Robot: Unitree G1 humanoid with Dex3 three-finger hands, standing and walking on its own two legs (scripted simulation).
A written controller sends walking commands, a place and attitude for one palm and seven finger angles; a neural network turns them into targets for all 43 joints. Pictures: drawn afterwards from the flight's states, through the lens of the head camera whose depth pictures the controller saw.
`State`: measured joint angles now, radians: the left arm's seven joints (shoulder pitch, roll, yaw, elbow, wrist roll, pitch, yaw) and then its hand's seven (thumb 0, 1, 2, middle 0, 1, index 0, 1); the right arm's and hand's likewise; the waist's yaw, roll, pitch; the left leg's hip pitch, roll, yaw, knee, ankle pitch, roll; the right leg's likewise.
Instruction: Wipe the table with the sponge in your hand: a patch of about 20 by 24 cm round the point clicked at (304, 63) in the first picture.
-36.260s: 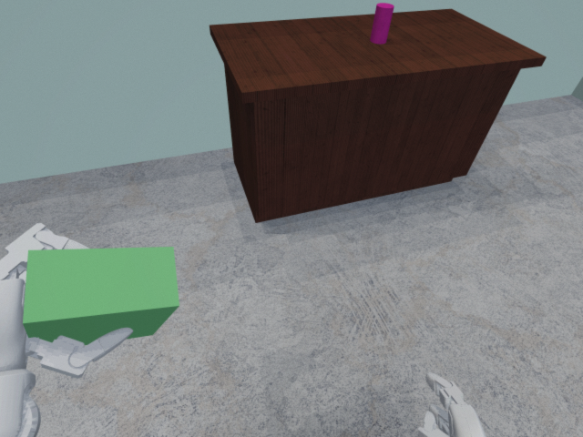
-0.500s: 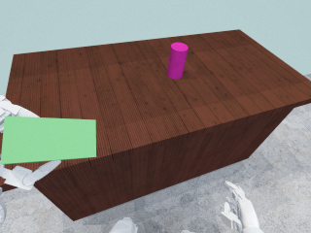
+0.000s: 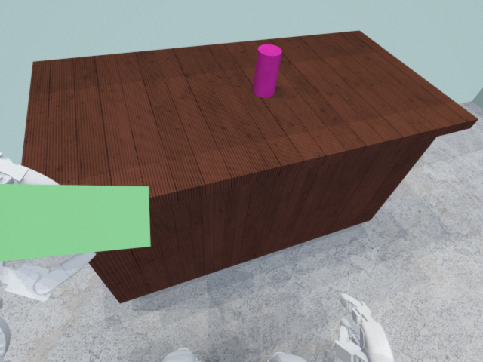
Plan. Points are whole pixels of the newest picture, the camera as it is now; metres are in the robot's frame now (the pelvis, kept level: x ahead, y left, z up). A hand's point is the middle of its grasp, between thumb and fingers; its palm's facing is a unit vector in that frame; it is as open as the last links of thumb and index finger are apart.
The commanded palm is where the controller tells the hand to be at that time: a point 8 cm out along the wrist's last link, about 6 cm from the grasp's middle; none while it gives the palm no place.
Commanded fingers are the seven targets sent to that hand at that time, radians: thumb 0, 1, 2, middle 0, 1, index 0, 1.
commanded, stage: stop stepping back and stand still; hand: left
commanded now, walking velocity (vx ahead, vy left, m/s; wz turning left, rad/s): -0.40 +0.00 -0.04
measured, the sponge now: (95, 223) +0.24 +0.19 +0.18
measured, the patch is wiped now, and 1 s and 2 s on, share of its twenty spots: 1.00 1.00 1.00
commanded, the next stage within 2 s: stand and wait in 1.30 s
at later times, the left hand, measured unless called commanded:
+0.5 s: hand out of the picture +0.04 +0.20 +0.19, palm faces +0.45 -0.82 -0.36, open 10.2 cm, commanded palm -0.01 +0.24 +0.19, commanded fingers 0.00 0.10 1.30 -1.20 -1.60 -1.20 -1.60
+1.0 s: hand out of the picture -0.07 +0.15 +0.19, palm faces +0.45 -0.80 -0.40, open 10.2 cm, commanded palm -0.13 +0.19 +0.19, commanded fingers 0.00 0.10 1.30 -1.20 -1.60 -1.20 -1.60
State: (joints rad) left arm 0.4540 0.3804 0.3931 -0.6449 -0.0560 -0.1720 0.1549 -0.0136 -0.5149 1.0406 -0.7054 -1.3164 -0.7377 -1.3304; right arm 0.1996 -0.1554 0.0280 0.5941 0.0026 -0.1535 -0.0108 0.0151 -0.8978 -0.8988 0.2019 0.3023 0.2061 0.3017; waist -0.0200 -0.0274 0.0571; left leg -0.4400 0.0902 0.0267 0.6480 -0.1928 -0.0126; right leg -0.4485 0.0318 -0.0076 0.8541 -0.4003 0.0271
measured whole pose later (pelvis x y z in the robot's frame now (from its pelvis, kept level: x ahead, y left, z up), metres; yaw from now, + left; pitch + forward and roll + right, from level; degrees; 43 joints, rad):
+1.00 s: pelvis -0.28 -0.10 +0.00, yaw +2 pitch -1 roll +1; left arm 0.44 0.38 0.37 -0.43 -0.04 -0.15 0.13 -0.01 -0.52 1.04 -0.71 -1.32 -0.74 -1.33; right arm 0.28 -0.18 0.05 0.65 0.02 -0.16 -0.04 0.02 -0.90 -0.90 0.20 0.30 0.21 0.30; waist -0.03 0.02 -0.07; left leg -0.34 0.07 0.04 0.67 -0.33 0.02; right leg -0.36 -0.04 -0.08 0.70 -0.37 -0.01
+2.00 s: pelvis -0.27 -0.09 +0.02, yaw +3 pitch -1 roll +0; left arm 0.49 0.36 0.31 -0.51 -0.06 -0.13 0.16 -0.01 -0.52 1.04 -0.71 -1.32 -0.74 -1.33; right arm 0.15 -0.21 0.03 0.58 0.01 -0.10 -0.06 0.02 -0.90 -0.90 0.20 0.30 0.20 0.30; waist 0.00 0.01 0.04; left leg -0.23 0.04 0.03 0.51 -0.27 -0.01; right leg -0.25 -0.01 -0.07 0.49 -0.23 -0.01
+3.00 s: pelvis -0.27 -0.07 +0.02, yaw +3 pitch +0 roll -1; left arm 0.48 0.34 0.29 -0.47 -0.05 -0.12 0.17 -0.01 -0.52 1.04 -0.71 -1.32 -0.73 -1.33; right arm 0.17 -0.21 0.03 0.61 0.00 -0.08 -0.07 0.02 -0.90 -0.90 0.20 0.30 0.20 0.30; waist 0.00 0.02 0.02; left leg -0.22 0.03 0.05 0.48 -0.25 0.01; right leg -0.23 -0.02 -0.05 0.43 -0.19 0.01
